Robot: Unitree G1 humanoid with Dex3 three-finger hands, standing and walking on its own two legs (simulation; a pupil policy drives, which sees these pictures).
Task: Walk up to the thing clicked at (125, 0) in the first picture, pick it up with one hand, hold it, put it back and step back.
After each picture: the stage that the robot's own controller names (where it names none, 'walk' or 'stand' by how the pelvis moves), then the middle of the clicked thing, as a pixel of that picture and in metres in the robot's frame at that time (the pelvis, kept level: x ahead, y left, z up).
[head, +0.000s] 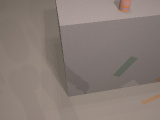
stand; (125, 0) +0.93 -0.24 +0.06
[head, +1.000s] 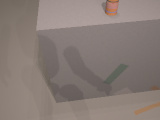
rise first; (112, 2) +0.83 -0.11 +0.08
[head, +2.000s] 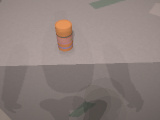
walk; (64, 36) +0.54 +0.14 +0.07
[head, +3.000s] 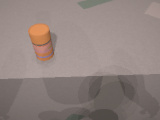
rise first; (42, 42) +0.45 +0.17 +0.11
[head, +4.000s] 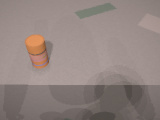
walk; (37, 52) +0.45 +0.19 +0.07
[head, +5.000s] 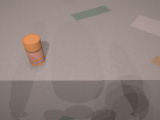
stand; (34, 50) +0.49 +0.22 +0.06
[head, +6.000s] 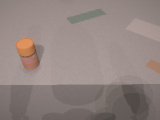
stand; (28, 54) +0.48 +0.24 +0.05
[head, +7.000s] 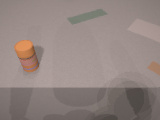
stand; (27, 56) +0.46 +0.24 +0.05
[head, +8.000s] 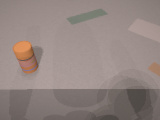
stand; (26, 57) +0.45 +0.24 +0.05
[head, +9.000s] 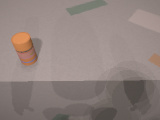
rise first; (25, 49) +0.47 +0.24 +0.06
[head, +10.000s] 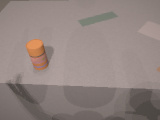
rise first; (38, 55) +0.47 +0.24 +0.06
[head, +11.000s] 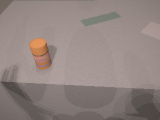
go down; (41, 54) +0.48 +0.22 +0.06
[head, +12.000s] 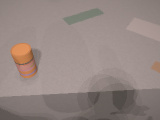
go down; (25, 61) +0.44 +0.21 +0.07
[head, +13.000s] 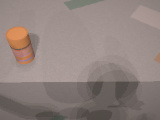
close in; (21, 46) +0.46 +0.21 +0.09
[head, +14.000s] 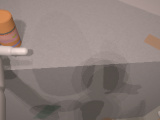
close; (6, 31) +0.49 +0.23 +0.11
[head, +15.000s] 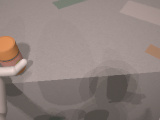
lift; (10, 56) +0.41 +0.23 +0.11
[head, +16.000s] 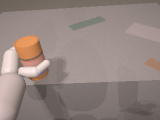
lift; (32, 58) +0.34 +0.16 +0.20
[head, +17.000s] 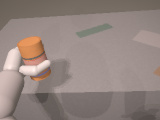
hold; (35, 58) +0.34 +0.16 +0.21
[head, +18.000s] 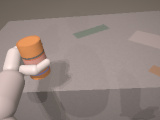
hold; (34, 58) +0.34 +0.16 +0.22
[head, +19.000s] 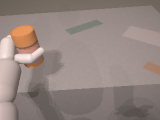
crouch; (28, 47) +0.38 +0.17 +0.22
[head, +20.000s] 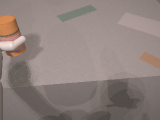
lower; (10, 36) +0.46 +0.22 +0.17
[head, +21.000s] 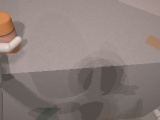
lower; (4, 33) +0.48 +0.23 +0.12
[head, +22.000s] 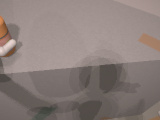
lower; out of the picture +0.47 +0.23 +0.12
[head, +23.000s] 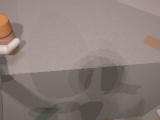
lower; (3, 35) +0.48 +0.23 +0.11
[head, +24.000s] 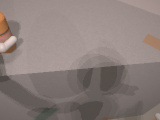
lower; out of the picture +0.48 +0.23 +0.12
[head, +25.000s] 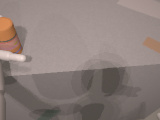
withdraw; (7, 38) +0.47 +0.22 +0.11
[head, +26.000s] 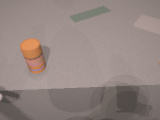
sink last; (34, 56) +0.44 +0.20 +0.09
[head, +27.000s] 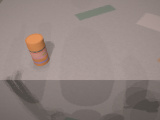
stand; (38, 50) +0.48 +0.22 +0.08
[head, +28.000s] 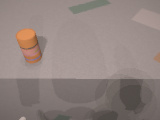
stand; (29, 46) +0.47 +0.22 +0.09
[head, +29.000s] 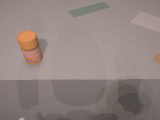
stand; (30, 48) +0.47 +0.22 +0.09
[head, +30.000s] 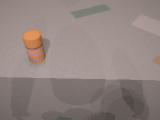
stand; (34, 47) +0.48 +0.21 +0.08
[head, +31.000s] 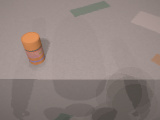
walk; (34, 48) +0.48 +0.21 +0.06
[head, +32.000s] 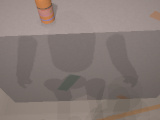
walk; (45, 8) +0.67 +0.20 +0.07
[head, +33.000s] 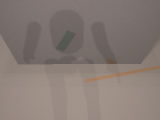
walk; out of the picture +1.01 +0.20 +0.09
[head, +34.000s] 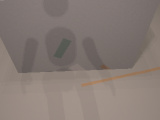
stand; out of the picture +1.11 +0.26 +0.06
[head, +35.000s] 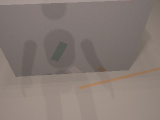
stand; out of the picture +1.11 +0.28 +0.05
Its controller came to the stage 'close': yes
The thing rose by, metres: 0.22
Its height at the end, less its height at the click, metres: +0.00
